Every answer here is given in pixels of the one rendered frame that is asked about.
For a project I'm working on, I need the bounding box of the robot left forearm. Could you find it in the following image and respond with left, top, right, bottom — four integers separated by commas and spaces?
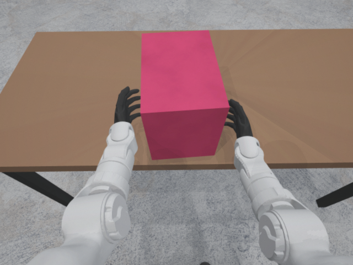
62, 121, 138, 235

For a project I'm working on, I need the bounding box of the right robot upper arm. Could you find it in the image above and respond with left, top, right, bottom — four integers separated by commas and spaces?
259, 209, 353, 265

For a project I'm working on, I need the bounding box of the table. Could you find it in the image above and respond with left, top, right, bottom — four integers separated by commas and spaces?
0, 29, 353, 208

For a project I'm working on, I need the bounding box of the robot left hand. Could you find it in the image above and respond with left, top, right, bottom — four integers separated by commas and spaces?
114, 86, 141, 123

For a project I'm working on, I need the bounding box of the robot right hand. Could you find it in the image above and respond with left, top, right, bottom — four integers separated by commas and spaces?
224, 99, 253, 139

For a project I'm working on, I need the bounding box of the left robot upper arm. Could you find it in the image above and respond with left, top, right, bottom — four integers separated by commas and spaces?
26, 192, 131, 265

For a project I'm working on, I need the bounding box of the robot right forearm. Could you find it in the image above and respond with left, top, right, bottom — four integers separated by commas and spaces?
234, 136, 329, 242

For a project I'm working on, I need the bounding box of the carton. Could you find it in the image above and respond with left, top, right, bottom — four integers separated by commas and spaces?
140, 30, 230, 160

